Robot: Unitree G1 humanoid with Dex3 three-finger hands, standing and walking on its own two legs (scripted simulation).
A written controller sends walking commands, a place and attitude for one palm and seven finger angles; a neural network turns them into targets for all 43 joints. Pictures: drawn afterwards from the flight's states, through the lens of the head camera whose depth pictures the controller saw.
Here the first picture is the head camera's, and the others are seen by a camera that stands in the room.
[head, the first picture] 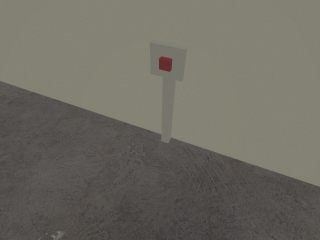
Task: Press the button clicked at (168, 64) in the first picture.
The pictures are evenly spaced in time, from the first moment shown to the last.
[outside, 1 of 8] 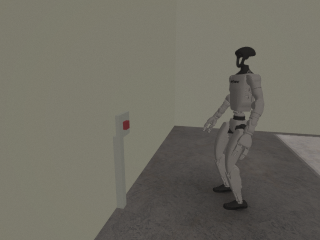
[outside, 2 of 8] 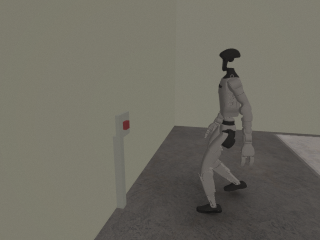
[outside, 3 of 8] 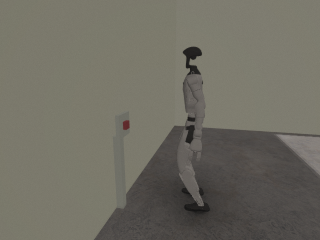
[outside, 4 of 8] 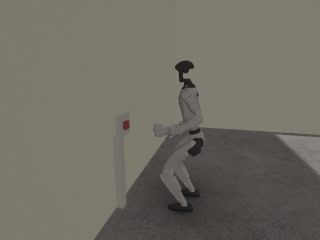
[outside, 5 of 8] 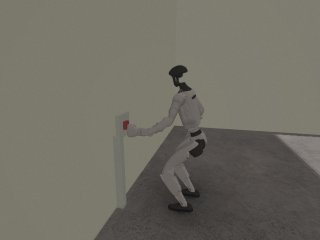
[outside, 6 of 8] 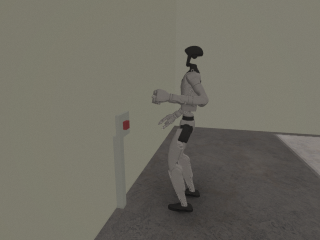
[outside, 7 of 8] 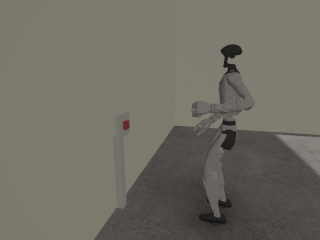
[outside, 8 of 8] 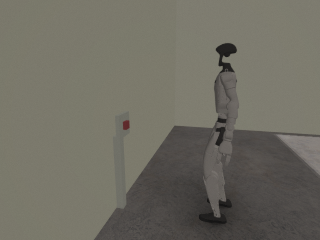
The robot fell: no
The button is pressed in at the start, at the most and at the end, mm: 0 14 0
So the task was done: yes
